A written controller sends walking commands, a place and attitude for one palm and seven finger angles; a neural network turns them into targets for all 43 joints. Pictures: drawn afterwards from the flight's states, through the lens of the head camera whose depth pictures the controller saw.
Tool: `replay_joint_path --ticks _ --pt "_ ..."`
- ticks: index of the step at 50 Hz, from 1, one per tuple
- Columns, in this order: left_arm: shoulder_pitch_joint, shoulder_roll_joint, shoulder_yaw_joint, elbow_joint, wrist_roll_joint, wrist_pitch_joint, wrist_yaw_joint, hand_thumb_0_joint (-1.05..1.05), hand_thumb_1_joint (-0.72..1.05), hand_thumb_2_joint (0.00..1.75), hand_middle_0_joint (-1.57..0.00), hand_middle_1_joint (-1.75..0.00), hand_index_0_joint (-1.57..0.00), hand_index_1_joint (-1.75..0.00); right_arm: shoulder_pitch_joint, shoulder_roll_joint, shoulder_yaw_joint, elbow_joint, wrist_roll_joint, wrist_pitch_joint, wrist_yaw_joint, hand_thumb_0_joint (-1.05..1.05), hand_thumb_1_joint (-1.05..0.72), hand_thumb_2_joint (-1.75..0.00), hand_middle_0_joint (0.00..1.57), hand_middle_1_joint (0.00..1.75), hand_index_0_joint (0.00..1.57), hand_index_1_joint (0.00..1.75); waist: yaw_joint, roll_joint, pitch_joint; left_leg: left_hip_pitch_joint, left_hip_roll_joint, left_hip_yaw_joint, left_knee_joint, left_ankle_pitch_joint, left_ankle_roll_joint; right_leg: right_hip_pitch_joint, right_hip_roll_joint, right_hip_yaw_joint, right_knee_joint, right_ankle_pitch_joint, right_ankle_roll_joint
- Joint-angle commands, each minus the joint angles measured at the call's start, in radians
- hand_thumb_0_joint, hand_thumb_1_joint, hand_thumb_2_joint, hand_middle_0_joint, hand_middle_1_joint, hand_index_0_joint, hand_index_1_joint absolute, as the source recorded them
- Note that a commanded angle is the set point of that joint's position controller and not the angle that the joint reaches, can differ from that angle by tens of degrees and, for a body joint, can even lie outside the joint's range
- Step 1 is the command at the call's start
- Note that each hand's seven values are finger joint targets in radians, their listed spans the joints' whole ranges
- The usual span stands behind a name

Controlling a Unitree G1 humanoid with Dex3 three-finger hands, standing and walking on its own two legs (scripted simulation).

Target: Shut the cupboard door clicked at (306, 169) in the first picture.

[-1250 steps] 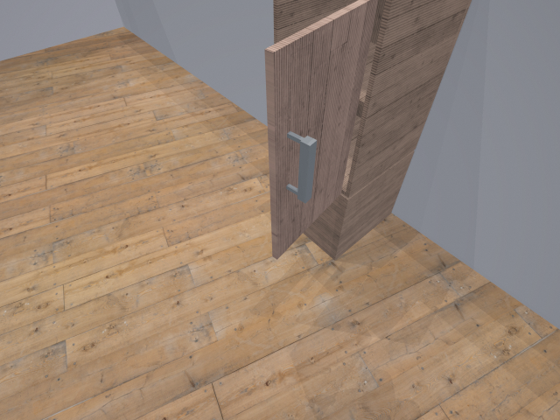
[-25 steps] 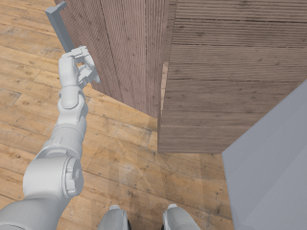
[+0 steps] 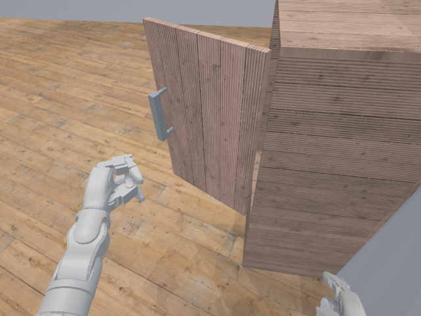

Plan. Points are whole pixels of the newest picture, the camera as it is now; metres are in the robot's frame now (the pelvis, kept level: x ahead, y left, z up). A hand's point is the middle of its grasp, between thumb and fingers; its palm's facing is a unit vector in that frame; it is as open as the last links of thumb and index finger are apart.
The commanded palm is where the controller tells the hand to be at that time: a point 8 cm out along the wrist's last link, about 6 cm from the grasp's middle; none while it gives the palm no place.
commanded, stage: draw the hand back to the body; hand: left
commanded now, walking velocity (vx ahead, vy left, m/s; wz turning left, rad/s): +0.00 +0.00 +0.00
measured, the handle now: (163, 114) +0.67 +0.17 +0.01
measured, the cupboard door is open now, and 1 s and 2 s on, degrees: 63 63 63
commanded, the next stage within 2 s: step back with the hand held close in 0.94 s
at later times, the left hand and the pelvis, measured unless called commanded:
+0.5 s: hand (21, 226) +0.21 +0.27 +0.16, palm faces +0.41 -0.83 -0.38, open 5.6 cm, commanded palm +0.16 +0.31 +0.19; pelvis +0.01 +0.01 +0.02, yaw +1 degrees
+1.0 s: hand (14, 227) +0.20 +0.26 +0.18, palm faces +0.45 -0.79 -0.40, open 7.4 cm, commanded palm +0.15 +0.30 +0.19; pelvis +0.02 +0.00 +0.02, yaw +1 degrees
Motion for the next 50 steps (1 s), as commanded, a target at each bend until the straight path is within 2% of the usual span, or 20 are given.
replay_joint_path --ticks 1,8,10,14,15,16,20,21,25,26,28,30,31,35,39,40,41,45,46,50 --pt "-0.225 0.207 0.093 -0.397 0.008 -0.01 0.043 0.0 0.9 0.9 -0.94 -1.11 -0.94 -1.11 -0.113 -0.076 -0.007 -0.149 0.0 -0.039 -0.031 0.0 -0.9 -0.9 0.2 0.3 0.2 0.3 0.019 -0.047 -0.14 0.269 -0.002 -0.037 -0.155 0.207 0.037 0.07 -0.016 0.009 -0.204 0.33 0.013" --pt "-0.007 0.187 0.105 -0.557 0.019 0.059 0.062 0.0 0.9 0.9 -0.75 -0.9 -0.75 -0.9 -0.141 -0.067 0.018 -0.147 -0.017 -0.059 -0.03 0.0 -0.9 -0.9 0.2 0.3 0.2 0.3 0.034 0.035 -0.067 0.376 0.005 -0.055 -0.248 0.262 0.024 0.142 -0.008 -0.017 -0.281 0.338 0.0" --pt "0.066 0.192 0.115 -0.592 0.021 0.07 0.064 0.0 0.9 0.9 -0.69 -0.84 -0.69 -0.84 -0.146 -0.071 0.019 -0.143 -0.023 -0.067 -0.026 0.0 -0.9 -0.9 0.2 0.3 0.2 0.3 0.039 0.026 -0.049 0.382 0.006 -0.059 -0.266 0.269 0.022 0.161 -0.007 -0.018 -0.301 0.336 -0.001" --pt "0.153 0.23 0.187 -0.69 0.021 0.08 0.077 0.0 0.9 0.9 -0.58 -0.72 -0.58 -0.72 -0.16 -0.068 0.023 -0.147 -0.033 -0.078 -0.022 0.0 -0.9 -0.9 0.2 0.3 0.2 0.3 0.052 0.012 -0.046 0.4 0.009 -0.062 -0.292 0.287 0.02 0.197 -0.007 -0.026 -0.316 0.347 0.0" --pt "0.2 0.27 0.232 -0.688 0.021 0.083 0.082 0.0 0.9 0.9 -0.56 -0.69 -0.56 -0.69 -0.16 -0.076 0.02 -0.142 -0.039 -0.08 -0.023 0.0 -0.9 -0.9 0.2 0.3 0.2 0.3 0.059 -0.037 -0.032 0.385 0.01 -0.063 -0.295 0.287 0.021 0.207 -0.007 -0.025 -0.328 0.345 0.001" --pt "0.208 0.257 0.231 -0.734 0.02 0.079 0.082 0.0 0.9 0.9 -0.53 -0.66 -0.53 -0.66 -0.167 -0.067 0.021 -0.148 -0.037 -0.083 -0.021 0.0 -0.9 -0.9 0.2 0.3 0.2 0.3 0.06 -0.01 -0.058 0.397 0.008 -0.058 -0.294 0.298 0.021 0.225 -0.012 -0.022 -0.322 0.354 0.0" --pt "0.303 0.318 0.324 -0.805 0.021 0.073 0.096 0.0 0.9 0.9 -0.42 -0.54 -0.42 -0.54 -0.173 -0.068 0.018 -0.135 -0.043 -0.104 -0.019 0.0 -0.9 -0.9 0.2 0.3 0.2 0.3 0.075 0.029 -0.022 0.387 0.008 -0.059 -0.3 0.291 0.015 0.226 -0.01 -0.024 -0.34 0.334 0.0" --pt "0.327 0.302 0.323 -0.837 0.02 0.067 0.097 0.0 0.9 0.9 -0.39 -0.51 -0.39 -0.51 -0.173 -0.062 0.019 -0.136 -0.041 -0.11 -0.017 0.0 -0.9 -0.9 0.2 0.3 0.2 0.3 0.075 0.058 -0.037 0.392 0.006 -0.056 -0.298 0.298 0.014 0.238 -0.015 -0.026 -0.331 0.34 0.0" --pt "0.455 0.333 0.392 -0.851 0.021 0.061 0.107 0.0 0.9 0.9 -0.28 -0.39 -0.28 -0.39 -0.172 -0.067 0.009 -0.127 -0.041 -0.133 -0.016 0.0 -0.9 -0.9 0.2 0.3 0.2 0.3 0.087 0.024 0.008 0.37 0.01 -0.056 -0.302 0.284 0.011 0.226 -0.008 -0.028 -0.345 0.319 0.0" --pt "0.472 0.317 0.388 -0.869 0.018 0.056 0.106 0.0 0.9 0.9 -0.25 -0.36 -0.25 -0.36 -0.171 -0.063 0.01 -0.13 -0.039 -0.138 -0.016 0.0 -0.9 -0.9 0.2 0.3 0.2 0.3 0.085 0.044 0.015 0.365 0.009 -0.051 -0.303 0.279 0.011 0.227 -0.012 -0.029 -0.338 0.316 0.0" --pt "0.523 0.333 0.425 -0.878 0.016 0.05 0.11 0.0 0.9 0.9 -0.2 -0.3 -0.2 -0.3 -0.168 -0.063 0.004 -0.129 -0.037 -0.145 -0.017 0.0 -0.9 -0.9 0.2 0.3 0.2 0.3 0.09 0.03 0.022 0.361 0.01 -0.049 -0.301 0.271 0.012 0.222 -0.01 -0.029 -0.339 0.309 0.001" --pt "0.511 0.286 0.378 -0.831 0.021 0.052 0.106 0.0 0.9 0.9 -0.2 -0.3 -0.2 -0.3 -0.159 -0.075 -0.003 -0.115 -0.04 -0.154 -0.018 0.0 -0.9 -0.9 0.2 0.3 0.2 0.3 0.074 -0.024 0.065 0.352 0.011 -0.045 -0.302 0.25 0.016 0.191 -0.011 -0.028 -0.354 0.288 0.006" --pt "0.488 0.271 0.359 -0.821 0.023 0.053 0.106 0.0 0.9 0.9 -0.2 -0.3 -0.2 -0.3 -0.155 -0.079 -0.004 -0.114 -0.039 -0.155 -0.018 0.0 -0.9 -0.9 0.2 0.3 0.2 0.3 0.067 -0.019 0.088 0.352 0.011 -0.044 -0.305 0.233 0.019 0.172 -0.014 -0.026 -0.354 0.271 0.008" --pt "0.426 0.281 0.359 -0.776 0.03 0.051 0.112 0.0 0.9 0.9 -0.2 -0.3 -0.2 -0.3 -0.147 -0.091 -0.012 -0.101 -0.043 -0.163 -0.03 0.0 -0.9 -0.9 0.2 0.3 0.2 0.3 0.064 -0.06 0.108 0.348 0.004 -0.044 -0.309 0.175 0.028 0.149 -0.017 -0.022 -0.372 0.211 0.014" --pt "0.419 0.321 0.389 -0.865 0.033 0.031 0.119 0.0 0.9 0.9 -0.2 -0.3 -0.2 -0.3 -0.159 -0.081 -0.012 -0.11 -0.045 -0.176 -0.036 0.0 -0.9 -0.9 0.2 0.3 0.2 0.3 0.086 0.008 -0.014 0.39 -0.004 -0.036 -0.289 0.239 0.034 0.213 -0.024 -0.013 -0.341 0.278 0.009" --pt "0.425 0.348 0.411 -0.874 0.033 0.029 0.121 0.0 0.9 0.9 -0.2 -0.3 -0.2 -0.3 -0.161 -0.081 -0.01 -0.101 -0.049 -0.182 -0.037 0.0 -0.9 -0.9 0.2 0.3 0.2 0.3 0.091 0.024 -0.011 0.384 -0.006 -0.035 -0.285 0.246 0.032 0.218 -0.025 -0.007 -0.353 0.288 0.008" --pt "0.436 0.329 0.398 -0.899 0.032 0.023 0.121 0.0 0.9 0.9 -0.2 -0.3 -0.2 -0.3 -0.163 -0.072 -0.006 -0.108 -0.047 -0.187 -0.035 0.0 -0.9 -0.9 0.2 0.3 0.2 0.3 0.09 0.041 -0.022 0.388 -0.006 -0.034 -0.283 0.257 0.03 0.228 -0.028 -0.01 -0.342 0.3 0.007" --pt "0.473 0.351 0.431 -0.891 0.034 0.023 0.125 0.0 0.9 0.9 -0.2 -0.3 -0.2 -0.3 -0.163 -0.068 -0.003 -0.098 -0.048 -0.196 -0.034 0.0 -0.9 -0.9 0.2 0.3 0.2 0.3 0.094 0.068 0.031 0.364 -0.006 -0.031 -0.279 0.286 0.02 0.214 -0.02 -0.013 -0.351 0.334 0.002" --pt "0.484 0.326 0.413 -0.877 0.031 0.026 0.122 0.0 0.9 0.9 -0.2 -0.3 -0.2 -0.3 -0.162 -0.063 -0.001 -0.102 -0.046 -0.193 -0.033 0.0 -0.9 -0.9 0.2 0.3 0.2 0.3 0.09 0.072 0.046 0.365 -0.004 -0.025 -0.279 0.293 0.021 0.21 -0.023 -0.012 -0.346 0.346 0.004" --pt "0.507 0.293 0.4 -0.786 0.024 0.036 0.108 0.0 0.9 0.9 -0.2 -0.3 -0.2 -0.3 -0.156 -0.068 -0.006 -0.1 -0.042 -0.177 -0.031 0.0 -0.9 -0.9 0.2 0.3 0.2 0.3 0.084 0.004 0.121 0.344 0.005 -0.024 -0.295 0.253 0.019 0.17 -0.016 -0.015 -0.37 0.29 0.009"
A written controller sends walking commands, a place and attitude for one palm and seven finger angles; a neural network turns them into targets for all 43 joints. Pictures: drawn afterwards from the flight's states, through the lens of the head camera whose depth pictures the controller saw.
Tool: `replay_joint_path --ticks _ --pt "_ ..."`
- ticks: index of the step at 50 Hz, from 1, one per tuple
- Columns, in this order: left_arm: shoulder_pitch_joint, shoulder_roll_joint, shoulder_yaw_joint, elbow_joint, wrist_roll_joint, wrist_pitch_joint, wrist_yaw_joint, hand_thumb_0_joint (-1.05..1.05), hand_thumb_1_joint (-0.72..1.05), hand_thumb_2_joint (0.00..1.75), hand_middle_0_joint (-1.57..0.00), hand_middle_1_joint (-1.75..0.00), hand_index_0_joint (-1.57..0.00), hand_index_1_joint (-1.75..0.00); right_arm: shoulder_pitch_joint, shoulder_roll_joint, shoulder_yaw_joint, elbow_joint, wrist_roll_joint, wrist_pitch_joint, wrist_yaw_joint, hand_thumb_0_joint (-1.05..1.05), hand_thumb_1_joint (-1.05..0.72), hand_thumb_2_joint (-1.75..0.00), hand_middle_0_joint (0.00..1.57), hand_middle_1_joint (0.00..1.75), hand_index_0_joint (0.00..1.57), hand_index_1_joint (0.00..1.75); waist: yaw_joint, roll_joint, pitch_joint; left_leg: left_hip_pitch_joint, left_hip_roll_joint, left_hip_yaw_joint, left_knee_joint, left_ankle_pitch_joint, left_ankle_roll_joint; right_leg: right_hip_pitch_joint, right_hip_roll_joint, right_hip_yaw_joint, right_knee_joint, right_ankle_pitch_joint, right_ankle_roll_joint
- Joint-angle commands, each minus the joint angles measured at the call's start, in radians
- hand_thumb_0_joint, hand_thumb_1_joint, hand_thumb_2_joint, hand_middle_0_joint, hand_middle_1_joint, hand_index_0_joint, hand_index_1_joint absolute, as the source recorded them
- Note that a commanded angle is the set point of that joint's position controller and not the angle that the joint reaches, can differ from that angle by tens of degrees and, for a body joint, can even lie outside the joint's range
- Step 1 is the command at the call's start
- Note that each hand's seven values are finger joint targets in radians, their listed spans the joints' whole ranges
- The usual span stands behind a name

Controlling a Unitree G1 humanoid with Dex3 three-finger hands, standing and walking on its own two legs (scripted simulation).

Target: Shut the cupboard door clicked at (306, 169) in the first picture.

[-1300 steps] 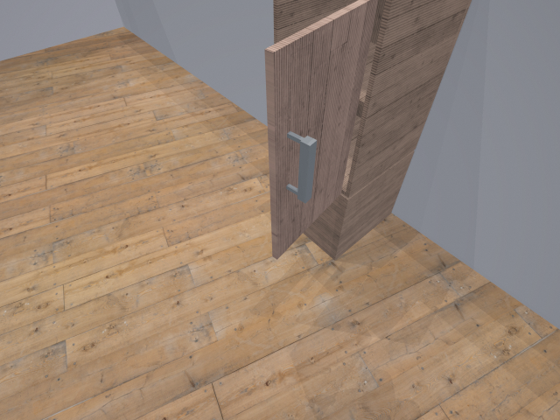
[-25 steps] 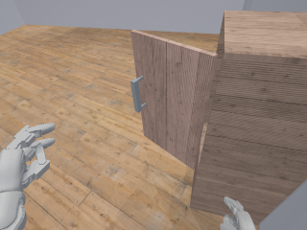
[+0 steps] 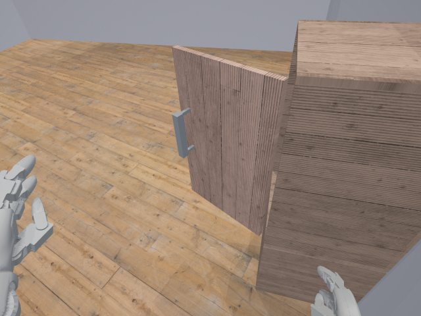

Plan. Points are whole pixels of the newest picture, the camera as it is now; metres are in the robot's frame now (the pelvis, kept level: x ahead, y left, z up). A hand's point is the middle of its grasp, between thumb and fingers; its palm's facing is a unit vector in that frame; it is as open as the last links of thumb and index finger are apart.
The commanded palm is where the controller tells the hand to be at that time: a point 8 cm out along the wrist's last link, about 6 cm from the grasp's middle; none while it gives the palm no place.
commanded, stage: step back with the hand held close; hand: left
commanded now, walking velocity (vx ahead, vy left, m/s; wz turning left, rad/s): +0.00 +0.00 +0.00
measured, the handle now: (185, 133) +0.65 +0.16 -0.01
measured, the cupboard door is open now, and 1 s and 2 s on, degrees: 63 63 63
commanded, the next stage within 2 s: stop stepping back and stand still in 1.46 s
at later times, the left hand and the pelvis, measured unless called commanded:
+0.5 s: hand (35, 226) +0.19 +0.29 +0.15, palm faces +0.36 -0.78 -0.51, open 7.4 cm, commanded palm +0.13 +0.32 +0.17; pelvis -0.02 +0.03 -0.01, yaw -2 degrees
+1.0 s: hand out of the picture +0.08 +0.30 +0.16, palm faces +0.49 -0.75 -0.45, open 7.4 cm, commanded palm +0.02 +0.33 +0.17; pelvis -0.11 +0.02 -0.02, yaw +2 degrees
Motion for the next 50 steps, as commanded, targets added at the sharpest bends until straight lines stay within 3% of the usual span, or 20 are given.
replay_joint_path --ticks 1,3,4,5,6,7,12,15,16,19,26,30,34,35,36,40,41,45,47,50 --pt "-0.072 0.174 0.124 -0.14 -0.007 -0.061 0.007 0.0 0.9 0.9 -0.2 -0.3 -0.2 -0.3 -0.138 -0.088 -0.03 -0.167 0.002 -0.045 -0.001 0.0 -0.9 -0.9 0.2 0.3 0.2 0.3 0.009 -0.025 0.031 0.052 0.015 -0.011 -0.061 0.176 0.025 -0.138 -0.016 -0.004 -0.085 0.198 0.012" --pt "-0.071 0.17 0.119 -0.14 -0.009 -0.06 0.002 0.0 0.9 0.9 -0.2 -0.3 -0.2 -0.3 -0.138 -0.091 -0.035 -0.17 0.002 -0.038 -0.001 0.0 -0.9 -0.9 0.2 0.3 0.2 0.3 0.008 -0.048 0.007 0.062 0.015 -0.006 -0.054 0.186 0.03 -0.133 -0.016 -0.001 -0.082 0.215 0.016" --pt "-0.164 0.274 0.206 -0.199 0.0 -0.104 0.01 0.0 0.9 0.9 -0.2 -0.3 -0.2 -0.3 -0.132 -0.12 -0.046 -0.192 0.005 -0.015 0.003 0.0 -0.9 -0.9 0.2 0.3 0.2 0.3 -0.026 -0.038 0.01 0.009 0.033 -0.026 0.021 0.127 0.046 -0.207 -0.081 0.09 -0.126 0.254 0.019" --pt "-0.16 0.295 0.226 -0.182 0.005 -0.125 0.014 0.0 0.9 0.9 -0.2 -0.3 -0.2 -0.3 -0.133 -0.109 -0.045 -0.178 0.001 -0.005 -0.002 0.0 -0.9 -0.9 0.2 0.3 0.2 0.3 -0.026 -0.073 -0.004 -0.008 0.025 -0.038 0.051 0.107 0.043 -0.203 -0.113 0.115 -0.129 0.295 0.008" --pt "-0.096 0.23 0.161 -0.145 0.005 -0.127 0.009 0.0 0.9 0.9 -0.2 -0.3 -0.2 -0.3 -0.148 -0.106 -0.046 -0.17 -0.004 0.003 -0.002 0.0 -0.9 -0.9 0.2 0.3 0.2 0.3 -0.035 -0.09 -0.02 -0.007 0.023 -0.03 0.073 0.116 0.041 -0.218 -0.136 0.118 -0.118 0.341 0.005" --pt "-0.079 0.222 0.149 -0.161 0.009 -0.134 0.01 0.0 0.9 0.9 -0.2 -0.3 -0.2 -0.3 -0.142 -0.104 -0.049 -0.177 -0.004 0.012 0.001 0.0 -0.9 -0.9 0.2 0.3 0.2 0.3 -0.034 -0.108 -0.05 -0.013 0.024 -0.029 0.081 0.132 0.039 -0.207 -0.143 0.115 -0.096 0.379 0.006" --pt "-0.009 0.237 0.167 -0.219 0.005 -0.145 0.021 0.0 0.9 0.9 -0.2 -0.3 -0.2 -0.3 -0.134 -0.112 -0.063 -0.203 0.0 0.049 -0.01 0.0 -0.9 -0.9 0.2 0.3 0.2 0.3 -0.039 -0.037 -0.174 0.012 0.054 -0.028 0.069 0.367 0.036 -0.145 -0.12 0.062 0.031 0.549 0.018" --pt "0.008 0.292 0.221 -0.244 0.003 -0.143 0.031 0.0 0.9 0.9 -0.2 -0.3 -0.2 -0.3 -0.135 -0.12 -0.067 -0.218 -0.001 0.071 -0.02 0.0 -0.9 -0.9 0.2 0.3 0.2 0.3 -0.037 -0.035 -0.191 0.015 0.074 -0.044 0.066 0.496 0.036 -0.143 -0.09 0.043 0.068 0.572 0.023" --pt "0.025 0.272 0.207 -0.243 0.0 -0.14 0.031 0.0 0.9 0.9 -0.2 -0.3 -0.2 -0.3 -0.129 -0.112 -0.064 -0.226 0.001 0.08 -0.021 0.0 -0.9 -0.9 0.2 0.3 0.2 0.3 -0.04 -0.043 -0.195 0.001 0.078 -0.046 0.067 0.52 0.034 -0.128 -0.089 0.038 0.083 0.585 0.021" --pt "0.051 0.281 0.224 -0.234 -0.004 -0.138 0.037 0.0 0.9 0.9 -0.2 -0.3 -0.2 -0.3 -0.123 -0.114 -0.069 -0.241 0.005 0.099 -0.022 0.0 -0.9 -0.9 0.2 0.3 0.2 0.3 -0.042 -0.065 -0.193 -0.032 0.088 -0.051 0.059 0.501 0.033 -0.127 -0.081 0.045 0.096 0.561 0.022" --pt "0.091 0.261 0.209 -0.241 -0.004 -0.151 0.046 0.0 0.9 0.9 -0.2 -0.3 -0.2 -0.3 -0.117 -0.123 -0.065 -0.251 0.003 0.096 -0.022 0.0 -0.9 -0.9 0.2 0.3 0.2 0.3 -0.045 -0.006 -0.15 -0.187 0.108 -0.095 -0.01 0.248 0.04 -0.121 -0.064 0.055 0.102 0.335 0.023" --pt "0.037 0.288 0.239 -0.289 0.015 -0.177 0.054 0.0 0.9 0.9 -0.2 -0.3 -0.2 -0.3 -0.124 -0.144 -0.068 -0.256 -0.003 0.074 -0.026 0.0 -0.9 -0.9 0.2 0.3 0.2 0.3 -0.045 0.06 -0.099 -0.39 0.129 -0.147 -0.111 -0.12 0.071 -0.032 -0.022 0.047 0.136 0.19 0.032" --pt "0.009 0.257 0.236 -0.313 0.034 -0.211 0.056 0.0 0.9 0.9 -0.2 -0.3 -0.2 -0.3 -0.104 -0.146 -0.066 -0.256 -0.008 0.041 -0.028 0.0 -0.9 -0.9 0.2 0.3 0.2 0.3 -0.048 0.135 -0.06 -0.583 0.165 -0.213 -0.207 -0.411 0.098 0.064 0.02 0.018 0.234 0.127 0.039" --pt "-0.003 0.287 0.264 -0.325 0.042 -0.219 0.055 0.0 0.9 0.9 -0.2 -0.3 -0.2 -0.3 -0.107 -0.152 -0.07 -0.252 -0.012 0.03 -0.028 0.0 -0.9 -0.9 0.2 0.3 0.2 0.3 -0.042 0.145 -0.067 -0.606 0.179 -0.236 -0.229 -0.452 0.104 0.086 0.035 0.01 0.257 0.114 0.043" --pt "-0.002 0.252 0.238 -0.321 0.04 -0.223 0.052 0.0 0.9 0.9 -0.2 -0.3 -0.2 -0.3 -0.095 -0.143 -0.066 -0.25 -0.014 0.025 -0.028 0.0 -0.9 -0.9 0.2 0.3 0.2 0.3 -0.046 0.145 -0.061 -0.621 0.187 -0.235 -0.23 -0.459 0.105 0.087 0.032 0.005 0.277 0.105 0.041" --pt "0.004 0.262 0.256 -0.308 0.046 -0.236 0.051 0.0 0.9 0.9 -0.2 -0.3 -0.2 -0.3 -0.071 -0.152 -0.077 -0.232 -0.018 -0.004 -0.019 0.0 -0.9 -0.9 0.2 0.3 0.2 0.3 -0.048 0.106 -0.066 -0.606 0.173 -0.228 -0.186 -0.468 0.095 0.056 0.037 0.025 0.252 0.076 0.028" --pt "0.005 0.232 0.226 -0.302 0.041 -0.238 0.049 0.0 0.9 0.9 -0.2 -0.3 -0.2 -0.3 -0.074 -0.139 -0.071 -0.231 -0.015 -0.007 -0.017 0.0 -0.9 -0.9 0.2 0.3 0.2 0.3 -0.052 0.078 -0.057 -0.583 0.157 -0.212 -0.161 -0.449 0.086 0.02 0.027 0.037 0.23 0.064 0.021" --pt "-0.02 0.252 0.229 -0.297 0.04 -0.249 0.053 0.0 0.9 0.9 -0.2 -0.3 -0.2 -0.3 -0.065 -0.136 -0.08 -0.204 -0.018 -0.023 -0.008 0.0 -0.9 -0.9 0.2 0.3 0.2 0.3 -0.057 -0.048 -0.072 -0.419 0.088 -0.136 -0.008 -0.359 0.046 -0.183 -0.043 0.158 0.075 -0.068 -0.018" --pt "-0.014 0.24 0.201 -0.278 0.035 -0.25 0.06 0.0 0.9 0.9 -0.2 -0.3 -0.2 -0.3 -0.062 -0.11 -0.074 -0.189 -0.022 -0.02 -0.005 0.0 -0.9 -0.9 0.2 0.3 0.2 0.3 -0.06 -0.128 -0.053 -0.306 0.049 -0.09 0.122 -0.254 0.017 -0.353 -0.131 0.256 -0.038 -0.152 -0.056" --pt "-0.066 0.27 0.197 -0.272 0.038 -0.246 0.085 0.0 0.9 0.9 -0.2 -0.3 -0.2 -0.3 -0.048 -0.099 -0.077 -0.15 -0.027 -0.01 -0.003 0.0 -0.9 -0.9 0.2 0.3 0.2 0.3 -0.073 -0.196 -0.053 -0.168 -0.001 -0.035 0.314 -0.129 -0.015 -0.503 -0.252 0.327 -0.127 -0.073 -0.108"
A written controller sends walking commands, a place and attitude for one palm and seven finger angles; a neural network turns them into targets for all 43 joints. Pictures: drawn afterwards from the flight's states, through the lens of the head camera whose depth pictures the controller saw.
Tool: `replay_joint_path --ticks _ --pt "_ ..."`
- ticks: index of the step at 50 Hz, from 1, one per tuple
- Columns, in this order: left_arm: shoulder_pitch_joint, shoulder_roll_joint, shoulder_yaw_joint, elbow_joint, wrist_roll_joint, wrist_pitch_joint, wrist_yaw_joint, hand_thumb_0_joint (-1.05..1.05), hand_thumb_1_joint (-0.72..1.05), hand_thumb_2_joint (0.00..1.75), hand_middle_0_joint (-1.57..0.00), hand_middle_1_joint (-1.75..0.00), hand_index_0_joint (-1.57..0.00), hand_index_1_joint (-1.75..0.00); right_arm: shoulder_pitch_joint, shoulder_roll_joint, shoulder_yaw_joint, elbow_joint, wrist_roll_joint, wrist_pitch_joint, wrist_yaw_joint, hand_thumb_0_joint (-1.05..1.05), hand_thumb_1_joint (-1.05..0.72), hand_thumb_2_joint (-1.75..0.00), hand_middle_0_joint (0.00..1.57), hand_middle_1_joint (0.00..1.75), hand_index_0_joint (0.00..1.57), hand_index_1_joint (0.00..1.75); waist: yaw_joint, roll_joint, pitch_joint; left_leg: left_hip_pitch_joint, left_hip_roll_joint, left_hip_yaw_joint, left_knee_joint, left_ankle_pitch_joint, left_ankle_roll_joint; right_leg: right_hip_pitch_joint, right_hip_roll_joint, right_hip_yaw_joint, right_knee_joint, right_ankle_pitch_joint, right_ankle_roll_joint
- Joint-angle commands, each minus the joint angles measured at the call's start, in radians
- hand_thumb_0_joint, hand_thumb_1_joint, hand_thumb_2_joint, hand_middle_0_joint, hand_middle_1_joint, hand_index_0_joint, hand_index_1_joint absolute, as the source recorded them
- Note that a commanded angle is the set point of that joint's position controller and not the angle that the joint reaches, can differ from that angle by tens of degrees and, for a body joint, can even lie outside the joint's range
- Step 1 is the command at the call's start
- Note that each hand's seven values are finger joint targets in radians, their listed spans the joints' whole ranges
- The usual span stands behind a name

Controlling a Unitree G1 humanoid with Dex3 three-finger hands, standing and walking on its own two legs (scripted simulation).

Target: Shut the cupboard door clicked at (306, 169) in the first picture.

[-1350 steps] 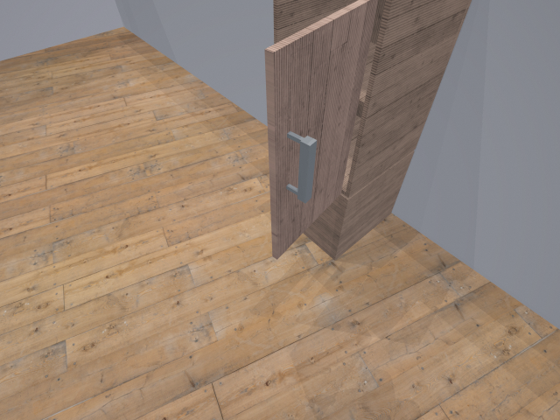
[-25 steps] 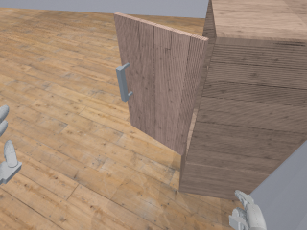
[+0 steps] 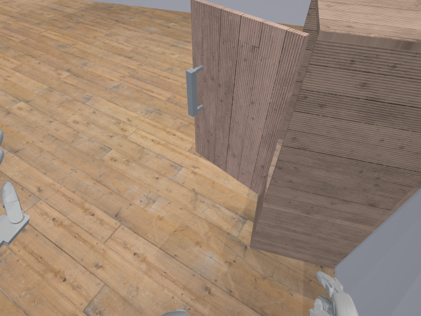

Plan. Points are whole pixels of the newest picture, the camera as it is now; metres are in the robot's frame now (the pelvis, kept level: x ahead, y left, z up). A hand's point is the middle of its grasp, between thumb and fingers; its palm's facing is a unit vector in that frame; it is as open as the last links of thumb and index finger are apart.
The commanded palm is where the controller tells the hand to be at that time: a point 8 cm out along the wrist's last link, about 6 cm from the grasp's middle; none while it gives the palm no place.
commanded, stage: step back with the hand held close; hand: left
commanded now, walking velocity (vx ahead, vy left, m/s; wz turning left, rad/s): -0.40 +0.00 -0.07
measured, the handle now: (196, 91) +0.77 +0.11 +0.00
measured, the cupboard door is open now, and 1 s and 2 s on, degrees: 63 63 63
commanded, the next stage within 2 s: stop stepping back and stand still in 0.46 s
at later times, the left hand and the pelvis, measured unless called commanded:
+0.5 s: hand (11, 267) +0.14 +0.25 +0.17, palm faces +0.33 -0.83 -0.45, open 7.4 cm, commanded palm +0.07 +0.29 +0.19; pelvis -0.10 +0.01 -0.01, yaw -6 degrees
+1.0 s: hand out of the picture +0.09 +0.27 +0.16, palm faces +0.21 -0.92 -0.33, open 7.4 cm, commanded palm +0.01 +0.33 +0.19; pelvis -0.17 +0.06 +0.01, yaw -9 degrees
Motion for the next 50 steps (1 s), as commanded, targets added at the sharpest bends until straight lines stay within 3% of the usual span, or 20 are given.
replay_joint_path --ticks 1,3,6,8,10,13,17,21,23,25,28,31,32,34,36,39,42,44,47,50 --pt "-0.11 0.231 0.101 -0.171 -0.004 -0.054 0.039 0.0 0.9 0.9 -0.2 -0.3 -0.2 -0.3 -0.076 -0.102 -0.055 -0.12 -0.006 -0.047 -0.012 0.0 -0.9 -0.9 0.2 0.3 0.2 0.3 -0.042 -0.179 -0.074 0.196 0.007 -0.031 0.111 -0.038 -0.026 -0.191 -0.267 0.272 -0.29 -0.053 -0.134" --pt "-0.119 0.252 0.115 -0.184 -0.007 -0.053 0.04 0.0 0.9 0.9 -0.2 -0.3 -0.2 -0.3 -0.092 -0.1 -0.049 -0.127 -0.001 -0.041 -0.016 0.0 -0.9 -0.9 0.2 0.3 0.2 0.3 -0.042 -0.17 -0.072 0.194 0.014 -0.04 0.038 0.0 -0.016 -0.178 -0.226 0.207 -0.242 -0.015 -0.101" --pt "-0.105 0.263 0.148 -0.212 -0.005 -0.072 0.037 0.0 0.9 0.9 -0.2 -0.3 -0.2 -0.3 -0.118 -0.134 -0.052 -0.144 0.002 -0.051 -0.034 0.0 -0.9 -0.9 0.2 0.3 0.2 0.3 -0.031 0.057 -0.025 0.04 0.12 -0.174 -0.249 -0.05 0.033 -0.053 -0.039 0.075 -0.09 -0.051 -0.02" --pt "-0.053 0.248 0.187 -0.203 0.0 -0.092 0.025 0.0 0.9 0.9 -0.2 -0.3 -0.2 -0.3 -0.136 -0.15 -0.062 -0.161 0.002 -0.067 -0.033 0.0 -0.9 -0.9 0.2 0.3 0.2 0.3 -0.013 0.252 -0.083 -0.269 0.291 -0.353 -0.496 -0.445 0.113 0.278 0.071 -0.006 0.226 -0.063 0.011" --pt "-0.059 0.272 0.229 -0.214 0.017 -0.098 0.01 0.0 0.9 0.9 -0.2 -0.3 -0.2 -0.3 -0.134 -0.158 -0.076 -0.16 -0.015 -0.079 -0.027 0.0 -0.9 -0.9 0.2 0.3 0.2 0.3 -0.011 0.281 -0.11 -0.388 0.353 -0.402 -0.566 -0.54 0.144 0.376 0.096 -0.002 0.425 -0.093 0.018" --pt "-0.016 0.222 0.185 -0.276 -0.004 -0.099 0.0 0.0 0.9 0.9 -0.2 -0.3 -0.2 -0.3 -0.112 -0.14 -0.084 -0.147 -0.011 -0.101 -0.002 0.0 -0.9 -0.9 0.2 0.3 0.2 0.3 -0.006 0.204 -0.146 -0.138 0.282 -0.252 -0.44 -0.294 0.104 0.227 0.082 -0.033 0.307 -0.185 0.001" --pt "0.029 0.201 0.132 -0.28 -0.045 -0.091 0.001 0.0 0.9 0.9 -0.2 -0.3 -0.2 -0.3 -0.09 -0.12 -0.062 -0.098 -0.016 -0.134 0.008 0.0 -0.9 -0.9 0.2 0.3 0.2 0.3 -0.015 0.196 -0.179 0.204 0.242 -0.199 -0.414 -0.04 0.03 0.088 0.059 -0.058 -0.083 -0.235 -0.014" --pt "-0.077 0.232 0.124 -0.266 -0.029 -0.107 -0.001 0.0 0.9 0.9 -0.2 -0.3 -0.2 -0.3 -0.061 -0.111 -0.055 -0.038 -0.024 -0.126 0.002 0.0 -0.9 -0.9 0.2 0.3 0.2 0.3 -0.025 0.083 -0.277 0.497 0.185 -0.053 -0.136 0.642 -0.005 0.023 -0.049 0.028 -0.266 0.287 -0.005" --pt "-0.15 0.285 0.165 -0.276 -0.024 -0.111 0.002 0.0 0.9 0.9 -0.2 -0.3 -0.2 -0.3 -0.103 -0.136 -0.067 -0.056 -0.019 -0.135 -0.008 0.0 -0.9 -0.9 0.2 0.3 0.2 0.3 -0.01 0.121 -0.348 0.549 0.188 -0.01 -0.152 0.724 0.003 0.06 -0.007 -0.031 -0.167 0.381 0.033" --pt "-0.142 0.292 0.164 -0.317 -0.038 -0.1 -0.003 0.0 0.9 0.9 -0.2 -0.3 -0.2 -0.3 -0.087 -0.106 -0.077 -0.071 0.001 -0.121 -0.007 0.0 -0.9 -0.9 0.2 0.3 0.2 0.3 -0.018 -0.026 -0.435 0.647 0.158 0.002 -0.086 0.745 0.011 0.03 -0.017 -0.012 -0.139 0.479 0.07" --pt "-0.005 0.327 0.232 -0.304 -0.064 -0.083 -0.019 0.0 0.9 0.9 -0.2 -0.3 -0.2 -0.3 -0.148 -0.092 -0.06 -0.143 0.024 -0.092 -0.007 0.0 -0.9 -0.9 0.2 0.3 0.2 0.3 -0.021 -0.096 -0.331 0.548 0.125 0.021 -0.077 0.532 0.011 -0.026 -0.07 0.002 -0.142 0.467 0.079" --pt "0.105 0.301 0.227 -0.23 -0.074 -0.054 -0.014 0.0 0.9 0.9 -0.2 -0.3 -0.2 -0.3 -0.137 -0.079 -0.038 -0.148 0.015 -0.058 -0.015 0.0 -0.9 -0.9 0.2 0.3 0.2 0.3 -0.045 0.015 -0.087 0.407 0.047 0.021 0.007 0.033 -0.046 -0.229 -0.162 0.082 -0.312 -0.22 -0.063" --pt "0.074 0.3 0.212 -0.204 -0.065 -0.043 -0.007 0.0 0.9 0.9 -0.2 -0.3 -0.2 -0.3 -0.131 -0.088 -0.04 -0.137 0.006 -0.044 -0.022 0.0 -0.9 -0.9 0.2 0.3 0.2 0.3 -0.054 -0.009 0.026 0.369 0.025 0.003 0.13 -0.014 -0.071 -0.357 -0.214 0.157 -0.4 -0.453 -0.122" --pt "-0.017 0.28 0.168 -0.134 -0.041 -0.015 0.011 0.0 0.9 0.9 -0.2 -0.3 -0.2 -0.3 -0.098 -0.099 -0.039 -0.107 -0.008 -0.023 -0.032 0.0 -0.9 -0.9 0.2 0.3 0.2 0.3 -0.063 -0.102 0.189 0.251 0.029 -0.083 0.374 -0.056 -0.073 -0.502 -0.312 0.257 -0.466 -0.579 -0.205" --pt "-0.183 0.233 0.095 -0.042 -0.025 -0.003 0.017 0.0 0.9 0.9 -0.2 -0.3 -0.2 -0.3 -0.08 -0.112 -0.027 -0.097 -0.003 -0.034 -0.037 0.0 -0.9 -0.9 0.2 0.3 0.2 0.3 -0.076 -0.151 0.298 0.143 0.072 -0.111 0.332 -0.062 -0.043 -0.443 -0.287 0.17 -0.43 -0.45 -0.174" --pt "-0.403 0.181 0.005 0.131 -0.005 0.012 0.013 0.0 0.9 0.9 -0.2 -0.3 -0.2 -0.3 -0.064 -0.145 -0.025 -0.087 0.017 -0.066 -0.043 0.0 -0.9 -0.9 0.2 0.3 0.2 0.3 -0.075 -0.097 0.39 0.105 0.081 -0.123 -0.059 -0.038 -0.012 -0.284 -0.124 -0.012 -0.211 -0.296 -0.064" --pt "-0.388 0.178 -0.006 -0.004 -0.008 -0.022 0.014 0.0 0.9 0.9 -0.2 -0.3 -0.2 -0.3 -0.07 -0.156 -0.034 -0.106 0.013 -0.115 -0.048 0.0 -0.9 -0.9 0.2 0.3 0.2 0.3 -0.046 0.22 0.205 0.095 0.174 -0.417 -0.433 -0.257 0.03 -0.032 0.028 -0.019 0.011 -0.182 -0.022" --pt "-0.3 0.208 0.044 -0.247 -0.026 -0.053 0.01 0.0 0.9 0.9 -0.2 -0.3 -0.2 -0.3 -0.06 -0.135 -0.038 -0.118 -0.003 -0.14 -0.023 0.0 -0.9 -0.9 0.2 0.3 0.2 0.3 -0.038 0.236 -0.009 0.192 0.211 -0.514 -0.538 -0.378 -0.024 0.059 0.051 0.007 0.101 -0.228 -0.024" --pt "-0.021 0.251 0.132 -0.511 -0.044 -0.068 0.009 0.0 0.9 0.9 -0.2 -0.3 -0.2 -0.3 -0.059 -0.121 -0.055 -0.149 -0.018 -0.172 0.016 0.0 -0.9 -0.9 0.2 0.3 0.2 0.3 -0.005 0.233 -0.293 0.329 0.188 -0.342 -0.54 -0.312 -0.07 0.183 0.09 -0.05 0.063 -0.226 -0.03" --pt "0.252 0.318 0.223 -0.499 -0.048 -0.046 0.007 0.0 0.9 0.9 -0.2 -0.3 -0.2 -0.3 -0.046 -0.099 -0.04 -0.152 -0.023 -0.159 0.029 0.0 -0.9 -0.9 0.2 0.3 0.2 0.3 -0.004 0.287 -0.313 0.229 0.11 -0.138 -0.434 -0.187 -0.076 0.32 0.085 -0.111 -0.105 -0.155 -0.048"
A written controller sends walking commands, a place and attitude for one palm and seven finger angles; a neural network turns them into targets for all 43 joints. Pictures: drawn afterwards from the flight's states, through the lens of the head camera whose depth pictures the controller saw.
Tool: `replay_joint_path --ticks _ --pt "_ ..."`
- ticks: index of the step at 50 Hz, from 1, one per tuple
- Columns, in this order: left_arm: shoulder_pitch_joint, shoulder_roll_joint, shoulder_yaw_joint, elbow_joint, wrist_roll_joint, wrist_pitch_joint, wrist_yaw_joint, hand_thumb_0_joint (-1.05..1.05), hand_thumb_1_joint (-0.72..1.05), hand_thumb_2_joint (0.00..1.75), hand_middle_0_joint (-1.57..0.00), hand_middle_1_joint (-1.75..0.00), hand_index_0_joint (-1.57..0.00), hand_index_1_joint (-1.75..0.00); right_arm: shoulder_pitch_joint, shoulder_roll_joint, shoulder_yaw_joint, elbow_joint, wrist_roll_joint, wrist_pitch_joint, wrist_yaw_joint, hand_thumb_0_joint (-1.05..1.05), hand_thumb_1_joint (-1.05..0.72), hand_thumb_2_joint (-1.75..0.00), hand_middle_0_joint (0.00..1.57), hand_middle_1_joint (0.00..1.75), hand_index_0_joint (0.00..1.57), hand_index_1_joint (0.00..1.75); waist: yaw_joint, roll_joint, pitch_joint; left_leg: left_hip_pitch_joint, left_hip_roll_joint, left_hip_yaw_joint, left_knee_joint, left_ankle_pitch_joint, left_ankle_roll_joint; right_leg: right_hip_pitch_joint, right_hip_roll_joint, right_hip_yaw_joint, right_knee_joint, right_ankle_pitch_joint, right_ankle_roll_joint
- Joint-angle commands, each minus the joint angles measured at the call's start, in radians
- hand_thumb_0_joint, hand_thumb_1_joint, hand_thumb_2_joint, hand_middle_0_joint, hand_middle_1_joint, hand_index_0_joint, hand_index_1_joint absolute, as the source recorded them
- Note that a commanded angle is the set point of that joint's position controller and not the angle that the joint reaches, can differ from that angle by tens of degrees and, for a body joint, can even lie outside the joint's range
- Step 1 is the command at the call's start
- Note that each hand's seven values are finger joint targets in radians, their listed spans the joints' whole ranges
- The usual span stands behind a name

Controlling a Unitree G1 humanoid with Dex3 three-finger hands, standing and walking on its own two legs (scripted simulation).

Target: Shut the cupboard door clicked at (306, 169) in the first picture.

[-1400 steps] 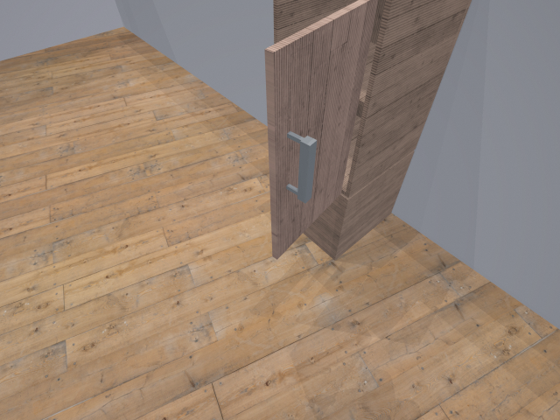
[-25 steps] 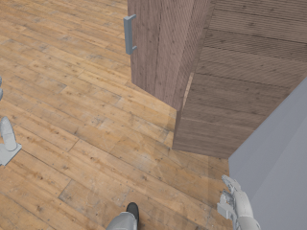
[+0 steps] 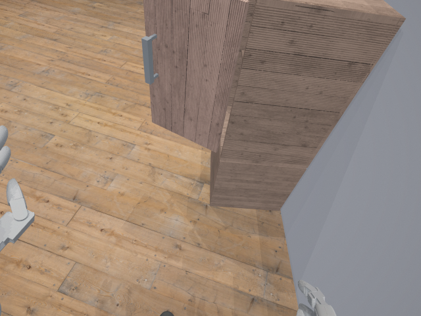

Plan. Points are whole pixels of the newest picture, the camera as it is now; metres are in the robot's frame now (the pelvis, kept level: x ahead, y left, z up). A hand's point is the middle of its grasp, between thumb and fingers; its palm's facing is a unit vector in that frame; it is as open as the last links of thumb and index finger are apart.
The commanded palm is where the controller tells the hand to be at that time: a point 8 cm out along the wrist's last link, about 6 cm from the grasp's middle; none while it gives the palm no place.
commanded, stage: stop stepping back and stand still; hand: left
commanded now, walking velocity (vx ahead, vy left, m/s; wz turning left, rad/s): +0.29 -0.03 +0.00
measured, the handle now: (151, 59) +0.92 +0.20 -0.01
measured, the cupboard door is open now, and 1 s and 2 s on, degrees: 63 63 63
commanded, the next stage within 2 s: let the arm hang, fingers relaxed in 0.56 s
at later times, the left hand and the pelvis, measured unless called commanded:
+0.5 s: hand (4, 206) +0.23 +0.28 +0.16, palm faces +0.41 -0.84 -0.37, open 7.4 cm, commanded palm +0.16 +0.33 +0.18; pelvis +0.02 +0.03 -0.01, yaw +1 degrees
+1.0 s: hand out of the picture +0.04 +0.21 -0.20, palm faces +0.12 -0.98 -0.18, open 6.9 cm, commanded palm none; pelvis +0.01 +0.03 -0.03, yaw +5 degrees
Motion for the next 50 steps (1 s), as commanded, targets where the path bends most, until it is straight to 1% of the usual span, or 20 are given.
replay_joint_path --ticks 1,3,5,6,8,11,15,18,20,22,24,28,32,33,37,39,41,44,47,50 --pt "0.262 0.286 0.226 -0.405 -0.009 -0.107 0.012 0.0 0.9 0.9 -0.2 -0.3 -0.2 -0.3 -0.117 -0.165 -0.061 -0.174 -0.01 -0.04 0.001 0.0 -0.9 -0.9 0.2 0.3 0.2 0.3 0.074 0.364 -0.309 0.061 0.074 -0.087 -0.173 -0.389 -0.063 0.219 0.008 -0.086 -0.164 0.068 -0.028" --pt "0.214 0.296 0.255 -0.281 -0.008 -0.08 0.025 0.0 0.9 0.9 -0.2 -0.3 -0.2 -0.3 -0.107 -0.16 -0.063 -0.15 -0.017 0.009 -0.017 0.0 -0.9 -0.9 0.2 0.3 0.2 0.3 0.053 0.249 -0.222 -0.053 0.058 -0.052 0.006 -0.403 -0.042 0.186 -0.107 0.021 -0.237 0.003 -0.081" --pt "0.086 0.285 0.265 -0.153 -0.015 -0.054 0.039 0.0 0.9 0.9 -0.2 -0.3 -0.2 -0.3 -0.093 -0.17 -0.07 -0.12 -0.016 0.05 -0.031 0.0 -0.9 -0.9 0.2 0.3 0.2 0.3 0.045 0.008 -0.098 -0.156 0.026 -0.02 0.374 -0.323 -0.037 0.004 -0.379 0.379 -0.435 -0.186 -0.198" --pt "0.012 0.254 0.226 -0.088 -0.01 -0.048 0.044 0.0 0.9 0.9 -0.2 -0.3 -0.2 -0.3 -0.1 -0.175 -0.071 -0.117 -0.002 0.058 -0.031 0.0 -0.9 -0.9 0.2 0.3 0.2 0.3 0.047 -0.083 -0.023 -0.251 0.029 -0.049 0.504 -0.301 -0.037 -0.005 -0.435 0.407 -0.461 -0.167 -0.236" --pt "0.004 0.185 0.164 0.096 0.005 -0.033 0.036 0.0 0.9 0.9 -0.2 -0.3 -0.2 -0.3 -0.083 -0.189 -0.068 -0.116 0.022 0.06 -0.024 0.0 -0.9 -0.9 0.2 0.3 0.2 0.3 0.029 -0.102 0.022 -0.272 0.056 -0.078 0.545 -0.283 -0.02 -0.024 -0.376 0.289 -0.378 -0.045 -0.203" --pt "-0.153 0.154 0.07 0.209 0.021 -0.014 0.028 0.0 0.9 0.9 -0.2 -0.3 -0.2 -0.3 -0.14 -0.191 -0.054 -0.102 0.025 0.061 -0.036 0.0 -0.9 -0.9 0.2 0.3 0.2 0.3 0.048 -0.102 0.104 -0.106 0.063 0.003 0.329 -0.245 -0.004 -0.119 -0.299 0.105 -0.312 0.09 -0.133" --pt "-0.372 0.12 -0.066 0.007 0.036 -0.03 0.026 0.0 0.9 0.9 -0.2 -0.3 -0.2 -0.3 -0.176 -0.206 -0.066 -0.111 0.02 0.022 -0.054 0.0 -0.9 -0.9 0.2 0.3 0.2 0.3 0.046 -0.042 0.127 0.145 0.047 0.034 0.163 -0.181 0.016 -0.226 -0.235 0.037 -0.261 0.097 -0.071" --pt "-0.343 0.212 0.033 -0.266 0.035 -0.065 0.031 0.0 0.9 0.9 -0.2 -0.3 -0.2 -0.3 -0.162 -0.228 -0.08 -0.157 0.017 -0.009 -0.053 0.0 -0.9 -0.9 0.2 0.3 0.2 0.3 0.057 0.178 0.032 0.237 0.158 -0.162 0.021 0.014 0.068 -0.18 -0.109 -0.041 -0.027 0.271 0.021" --pt "-0.252 0.322 0.175 -0.378 0.024 -0.098 0.031 0.0 0.9 0.9 -0.2 -0.3 -0.2 -0.3 -0.143 -0.202 -0.072 -0.151 0.007 -0.026 -0.049 0.0 -0.9 -0.9 0.2 0.3 0.2 0.3 0.067 0.332 -0.025 0.222 0.195 -0.269 -0.098 -0.026 0.081 -0.138 -0.056 -0.053 0.036 0.108 0.029" --pt "-0.168 0.302 0.205 -0.419 0.023 -0.111 0.036 0.0 0.9 0.9 -0.2 -0.3 -0.2 -0.3 -0.141 -0.183 -0.069 -0.157 -0.001 -0.036 -0.036 0.0 -0.9 -0.9 0.2 0.3 0.2 0.3 0.078 0.35 -0.073 0.178 0.226 -0.259 -0.105 -0.027 0.079 -0.052 -0.063 -0.037 -0.009 0.103 0.025" --pt "-0.055 0.289 0.235 -0.393 0.017 -0.116 0.044 0.0 0.9 0.9 -0.2 -0.3 -0.2 -0.3 -0.116 -0.179 -0.076 -0.156 0.01 -0.042 -0.023 0.0 -0.9 -0.9 0.2 0.3 0.2 0.3 0.077 0.341 -0.17 0.252 0.184 -0.134 -0.011 0.136 0.039 -0.001 -0.062 -0.042 -0.132 0.197 0.023" --pt "0.105 0.219 0.227 -0.233 -0.005 -0.089 0.031 0.0 0.9 0.9 -0.2 -0.3 -0.2 -0.3 -0.071 -0.18 -0.092 -0.157 0.027 -0.015 -0.009 0.0 -0.9 -0.9 0.2 0.3 0.2 0.3 0.054 0.224 -0.312 0.323 0.137 -0.004 0.127 0.363 -0.002 0.076 -0.087 -0.01 -0.146 0.546 0.019" --pt "0.142 0.175 0.169 -0.048 -0.011 -0.027 0.011 0.0 0.9 0.9 -0.2 -0.3 -0.2 -0.3 -0.089 -0.187 -0.084 -0.162 0.039 0.037 -0.014 0.0 -0.9 -0.9 0.2 0.3 0.2 0.3 0.041 0.043 -0.257 0.256 0.127 0.022 0.151 0.361 -0.001 0.064 -0.127 -0.009 -0.136 0.759 0.037" --pt "-0.039 0.024 -0.298 0.515 0.075 0.1 -0.117 0.0 0.9 0.9 -0.2 -0.3 -0.2 -0.3 -0.233 -0.346 -0.094 -0.068 0.055 -0.035 0.043 0.0 -0.9 -0.9 0.2 0.3 0.2 0.3 0.027 0.062 -0.142 0.16 0.119 -0.002 0.254 0.462 0.012 -0.041 -0.194 -0.036 0.0 0.919 0.002" --pt "-0.124 0.017 -0.306 0.683 0.103 0.167 -0.157 0.0 0.9 0.9 -0.2 -0.3 -0.2 -0.3 -0.141 -0.295 -0.083 0.005 0.018 0.065 0.042 0.0 -0.9 -0.9 0.2 0.3 0.2 0.3 0.071 -0.108 -0.108 0.064 0.132 -0.04 0.235 0.109 0.03 -0.082 -0.185 -0.017 -0.061 0.499 -0.001" --pt "-0.18 0.015 -0.317 0.788 0.108 0.168 -0.156 0.0 0.9 0.9 -0.2 -0.3 -0.2 -0.3 -0.148 -0.232 -0.056 0.003 0.01 0.106 0.043 0.0 -0.9 -0.9 0.2 0.3 0.2 0.3 0.068 -0.273 -0.031 0.024 0.065 -0.029 0.279 -0.102 0.013 -0.148 -0.237 0.01 -0.133 0.464 -0.045" --pt "-0.189 0.006 -0.329 0.903 0.111 0.171 -0.143 0.0 0.9 0.9 -0.2 -0.3 -0.2 -0.3 -0.166 -0.204 -0.05 -0.007 -0.012 0.134 0.036 0.0 -0.9 -0.9 0.2 0.3 0.2 0.3 0.076 -0.323 0.025 -0.031 0.019 0.001 0.348 -0.258 0.001 -0.124 -0.286 0.058 -0.14 0.649 -0.091" --pt "-0.22 0.006 -0.34 1.059 0.118 0.179 -0.127 0.0 0.9 0.9 -0.2 -0.3 -0.2 -0.3 -0.129 -0.2 -0.067 0.051 -0.026 0.165 0.036 0.0 -0.9 -0.9 0.2 0.3 0.2 0.3 0.06 -0.169 0.092 -0.015 0.016 0.011 0.363 -0.286 -0.005 -0.125 -0.309 0.062 -0.133 0.648 -0.129" --pt "-0.192 -0.035 -0.353 1.193 0.102 0.175 -0.119 0.0 0.9 0.9 -0.2 -0.3 -0.2 -0.3 -0.032 -0.206 -0.064 0.141 -0.023 0.155 0.04 0.0 -0.9 -0.9 0.2 0.3 0.2 0.3 0.045 0.185 0.043 0.159 0.083 -0.071 0.174 0.185 0.026 -0.137 -0.193 -0.01 -0.051 0.336 -0.043" --pt "-0.103 -0.076 -0.335 1.324 0.099 0.179 -0.12 0.0 0.9 0.9 -0.2 -0.3 -0.2 -0.3 -0.056 -0.208 -0.073 0.181 -0.02 0.159 0.031 0.0 -0.9 -0.9 0.2 0.3 0.2 0.3 0.083 0.375 0.069 0.022 0.108 -0.153 0.028 -0.144 0.047 -0.024 -0.142 -0.012 -0.127 0.079 -0.032"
